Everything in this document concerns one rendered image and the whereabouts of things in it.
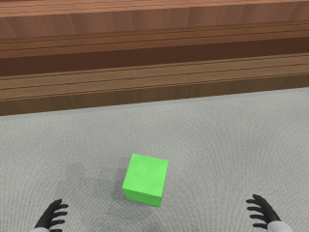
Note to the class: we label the right robot forearm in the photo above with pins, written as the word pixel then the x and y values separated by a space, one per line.
pixel 279 226

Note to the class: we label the right robot hand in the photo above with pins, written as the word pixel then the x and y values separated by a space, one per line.
pixel 268 214

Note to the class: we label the left robot hand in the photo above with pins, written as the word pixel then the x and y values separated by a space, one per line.
pixel 46 220

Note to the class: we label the carton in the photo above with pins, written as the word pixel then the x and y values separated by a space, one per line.
pixel 145 179

